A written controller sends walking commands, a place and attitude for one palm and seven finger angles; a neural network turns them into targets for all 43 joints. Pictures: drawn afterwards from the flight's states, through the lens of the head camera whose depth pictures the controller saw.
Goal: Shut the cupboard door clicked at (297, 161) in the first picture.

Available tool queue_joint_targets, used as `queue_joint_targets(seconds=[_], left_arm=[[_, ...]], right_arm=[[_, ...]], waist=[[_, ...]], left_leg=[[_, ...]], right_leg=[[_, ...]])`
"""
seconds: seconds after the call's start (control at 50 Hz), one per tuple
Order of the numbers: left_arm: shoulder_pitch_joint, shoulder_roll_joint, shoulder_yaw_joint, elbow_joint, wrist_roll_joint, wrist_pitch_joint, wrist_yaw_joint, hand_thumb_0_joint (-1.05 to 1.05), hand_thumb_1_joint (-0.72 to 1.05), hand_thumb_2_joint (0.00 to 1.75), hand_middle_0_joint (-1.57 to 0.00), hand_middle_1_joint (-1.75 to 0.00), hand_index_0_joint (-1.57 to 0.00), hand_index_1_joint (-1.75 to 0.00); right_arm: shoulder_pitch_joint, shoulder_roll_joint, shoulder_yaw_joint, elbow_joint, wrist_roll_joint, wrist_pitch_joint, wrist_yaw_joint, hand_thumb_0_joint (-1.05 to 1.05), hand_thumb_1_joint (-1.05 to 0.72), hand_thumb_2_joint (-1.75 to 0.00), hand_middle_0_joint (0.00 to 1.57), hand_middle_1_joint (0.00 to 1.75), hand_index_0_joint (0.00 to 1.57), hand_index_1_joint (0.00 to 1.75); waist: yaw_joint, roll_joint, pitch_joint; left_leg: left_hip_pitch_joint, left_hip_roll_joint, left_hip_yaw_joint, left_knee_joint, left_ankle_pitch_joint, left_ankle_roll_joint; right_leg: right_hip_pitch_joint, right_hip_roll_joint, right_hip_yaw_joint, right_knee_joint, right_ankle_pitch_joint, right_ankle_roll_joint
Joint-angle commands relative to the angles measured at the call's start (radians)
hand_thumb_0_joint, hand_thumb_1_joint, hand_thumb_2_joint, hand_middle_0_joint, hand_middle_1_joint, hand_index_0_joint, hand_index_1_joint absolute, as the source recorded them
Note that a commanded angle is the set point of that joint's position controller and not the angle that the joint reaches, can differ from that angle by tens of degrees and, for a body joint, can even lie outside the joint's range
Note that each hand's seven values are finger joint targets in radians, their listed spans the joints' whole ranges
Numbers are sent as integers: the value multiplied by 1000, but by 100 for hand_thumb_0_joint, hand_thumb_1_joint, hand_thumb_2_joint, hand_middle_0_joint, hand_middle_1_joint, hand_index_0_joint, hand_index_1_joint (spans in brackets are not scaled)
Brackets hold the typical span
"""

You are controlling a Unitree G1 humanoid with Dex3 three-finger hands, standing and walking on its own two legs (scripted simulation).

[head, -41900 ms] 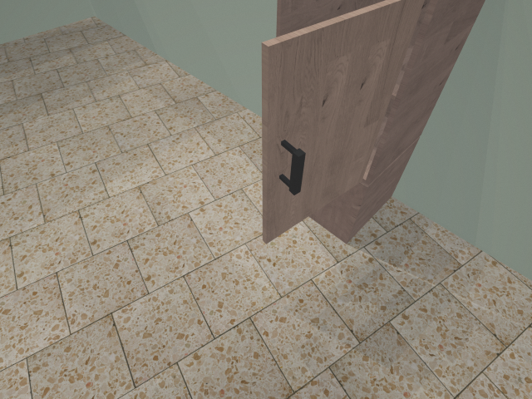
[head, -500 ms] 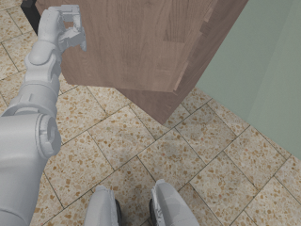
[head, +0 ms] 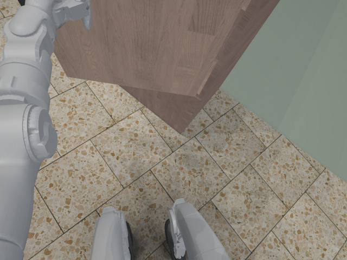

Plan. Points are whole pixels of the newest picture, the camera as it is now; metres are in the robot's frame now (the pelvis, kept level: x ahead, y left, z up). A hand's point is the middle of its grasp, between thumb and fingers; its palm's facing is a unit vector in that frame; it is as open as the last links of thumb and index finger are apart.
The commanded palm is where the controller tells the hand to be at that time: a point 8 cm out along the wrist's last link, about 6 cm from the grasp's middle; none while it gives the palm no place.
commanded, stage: pull the fist back off the door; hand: left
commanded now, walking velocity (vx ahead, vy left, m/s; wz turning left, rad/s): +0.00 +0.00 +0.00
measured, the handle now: out of the picture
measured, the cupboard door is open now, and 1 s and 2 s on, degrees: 33 30 30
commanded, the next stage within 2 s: draw the hand back to the body in 0.96 s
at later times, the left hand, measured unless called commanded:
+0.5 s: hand (106, 5) +0.61 +0.05 +0.11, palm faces +0.10 -0.99 -0.02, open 3.1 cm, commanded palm +0.56 +0.09 +0.11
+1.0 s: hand (108, 42) +0.52 +0.05 +0.11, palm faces +0.09 -0.99 -0.05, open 3.1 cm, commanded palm +0.50 +0.10 +0.11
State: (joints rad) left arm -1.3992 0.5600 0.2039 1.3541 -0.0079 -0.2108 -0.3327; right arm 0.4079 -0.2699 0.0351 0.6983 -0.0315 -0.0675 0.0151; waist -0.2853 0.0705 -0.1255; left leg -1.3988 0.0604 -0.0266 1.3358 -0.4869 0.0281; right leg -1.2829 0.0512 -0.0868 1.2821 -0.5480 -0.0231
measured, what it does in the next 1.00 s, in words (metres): stands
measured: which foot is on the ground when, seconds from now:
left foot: down 0.00-1.00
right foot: down 0.00-1.00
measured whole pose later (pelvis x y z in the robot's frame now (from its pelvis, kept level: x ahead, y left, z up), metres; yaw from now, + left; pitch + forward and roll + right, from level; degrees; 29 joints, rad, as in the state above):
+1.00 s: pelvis +0.03 -0.02 +0.04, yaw +3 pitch +23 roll -1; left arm -0.90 0.13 0.17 1.13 0.04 -0.49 0.24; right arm 0.32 -0.26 -0.04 0.65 -0.07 0.04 0.09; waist -0.16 0.04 -0.16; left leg -1.08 0.03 0.01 1.13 -0.46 0.00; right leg -1.00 0.03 -0.05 1.14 -0.55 -0.04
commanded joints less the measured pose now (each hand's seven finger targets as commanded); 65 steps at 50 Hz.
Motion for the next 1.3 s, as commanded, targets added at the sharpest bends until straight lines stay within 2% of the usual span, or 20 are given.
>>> queue_joint_targets(seconds=[0.0, 0.06, 0.08, 0.12, 0.16, 0.22, 0.26, 0.34, 0.4, 0.44, 0.56, 0.68, 0.8, 0.86, 0.94, 1.0, 1.06, 1.12, 1.2, 1.28], left_arm=[[-670, 44, -12, -223, -8, -56, -4, 0, 90, 90, -130, -150, -130, -150], [-699, 34, -22, -216, 1, -43, -4, 0, 90, 90, -130, -150, -130, -150], [-677, 83, 185, -235, -70, -31, 193, 0, 90, 90, -130, -150, -130, -150], [-611, -12, 162, -206, -27, -25, 379, 0, 90, 90, -130, -150, -130, -150], [-592, -29, 170, -243, 47, -62, 545, 0, 90, 90, -130, -150, -130, -150], [-590, -35, 97, -248, 204, -132, 657, 0, 90, 90, -130, -150, -130, -150], [-578, -49, 55, -276, 223, -157, 638, 0, 90, 90, -130, -150, -130, -150], [-535, -18, 98, -237, 136, -138, 564, 0, 90, 90, -130, -150, -130, -150], [-447, 7, 155, -273, 97, -167, 560, 0, 90, 90, -130, -150, -130, -150], [-373, 1, 164, -274, 99, -199, 569, 0, 90, 90, -130, -150, -130, -150], [-145, -123, 105, -290, 81, -252, 553, 0, 90, 90, -130, -150, -130, -150], [-88, -266, 11, -406, 29, -297, 534, 0, 90, 90, -130, -150, -130, -150], [-21, -299, -22, -486, 44, -361, 560, 0, 90, 90, -130, -150, -130, -150], [42, -329, -50, -468, 50, -361, 567, 0, 90, 90, -130, -150, -130, -150], [-26, -287, -27, -442, 50, -356, 580, 0, 90, 90, -130, -150, -130, -150], [-25, -307, -37, -434, 42, -367, 580, 0, 90, 90, -130, -150, -130, -150], [-37, -313, -46, -366, 41, -355, 573, 0, 90, 90, -130, -150, -130, -150], [111, -222, 41, -471, 23, -357, 551, 0, 90, 90, -130, -150, -130, -150], [321, -238, 21, -609, -12, -309, 499, 0, 90, 90, -130, -150, -130, -150], [447, -273, -30, -839, -74, -263, 457, 0, 90, 90, -130, -150, -130, -150]], right_arm=[[248, -204, -72, 16, -7, -15, -11, 0, -90, -90, 20, 30, 20, 30], [249, -202, -71, 21, -12, -22, -13, 0, -90, -90, 20, 30, 20, 30], [291, -182, -55, -23, -30, -26, -2, 0, -90, -90, 20, 30, 20, 30], [299, -168, -60, -25, -55, -21, 34, 0, -90, -90, 20, 30, 20, 30], [306, -163, -67, -33, -84, -11, 69, 0, -90, -90, 20, 30, 20, 30], [315, -167, -85, -24, -108, 10, 112, 0, -90, -90, 20, 30, 20, 30], [315, -168, -96, -29, -101, 29, 123, 0, -90, -90, 20, 30, 20, 30], [299, -172, -88, -39, -71, 54, 105, 0, -90, -90, 20, 30, 20, 30], [295, -160, -81, -59, -68, 55, 99, 0, -90, -90, 20, 30, 20, 30], [296, -151, -82, -59, -69, 56, 101, 0, -90, -90, 20, 30, 20, 30], [281, -142, -104, -66, -57, 71, 107, 0, -90, -90, 20, 30, 20, 30], [240, -131, -120, -66, -43, 84, 97, 0, -90, -90, 20, 30, 20, 30], [181, -120, -129, -63, -44, 91, 92, 0, -90, -90, 20, 30, 20, 30], [149, -118, -130, -68, -39, 100, 91, 0, -90, -90, 20, 30, 20, 30], [118, -117, -126, -66, -35, 106, 73, 0, -90, -90, 20, 30, 20, 30], [95, -114, -122, -69, -33, 101, 67, 0, -90, -90, 20, 30, 20, 30], [90, -116, -115, -66, -34, 99, 65, 0, -90, -90, 20, 30, 20, 30], [78, -116, -113, -114, -25, 103, 62, 0, -90, -90, 20, 30, 20, 30], [64, -103, -107, -166, 2, 114, 53, 0, -90, -90, 20, 30, 20, 30], [29, -100, -106, -200, 35, 101, 27, 0, -90, -90, 20, 30, 20, 30]], waist=[[-112, 226, -591], [-122, 233, -607], [-68, 258, -621], [-70, 209, -645], [-57, 211, -647], [-77, 216, -647], [-73, 217, -676], [-60, 155, -655], [-14, 138, -662], [-6, 84, -625], [30, 1, -563], [44, 8, -530], [79, 33, -557], [83, -13, -516], [65, -65, -494], [71, -34, -520], [54, -82, -472], [151, -41, -611], [193, -95, -560], [195, -163, -478]], left_leg=[[721, -3, -111, -66, 365, 23], [706, -7, -107, -54, 371, 27], [675, 4, -120, -77, 355, 15], [662, 8, -134, -91, 348, 3], [655, 5, -124, -98, 339, -4], [664, 2, -118, -101, 340, -8], [687, -6, -105, -120, 338, -6], [641, -17, -84, -162, 276, 2], [637, -24, -62, -184, 311, 4], [602, -26, -45, -188, 322, 8], [598, -39, -6, -230, 348, 5], [692, -48, 4, -250, 390, 1], [754, -55, 9, -253, 427, -4], [728, -58, 17, -259, 392, -1], [679, -62, 18, -261, 332, 5], [708, -62, 15, -258, 342, 1], [646, -65, 14, -260, 280, 7], [715, -68, 29, -292, 361, 0], [731, -68, 56, -366, 365, 3], [793, -67, 68, -449, 334, 13]], right_leg=[[-38, 27, 26, -167, 257, -17], [-34, 31, 24, -160, 265, -18], [13, 20, 36, -166, 269, -18], [13, 18, 23, -150, 257, 0], [21, 15, 20, -152, 249, 8], [17, 15, 20, -157, 247, 9], [80, 14, 26, -179, 267, 3], [186, 16, 39, -225, 266, 6], [265, 18, 49, -243, 309, 8], [314, 17, 57, -253, 348, 14], [425, 13, 70, -287, 450, 16], [429, 5, 69, -304, 509, 15], [447, -6, 71, -291, 547, 15], [461, -8, 77, -302, 539, 19], [481, -15, 91, -312, 515, 29], [460, -16, 90, -306, 505, 26], [455, -16, 93, -316, 454, 31], [590, -17, 102, -309, 546, 22], [723, -15, 110, -375, 613, 29], [825, -14, 115, -469, 612, 38]])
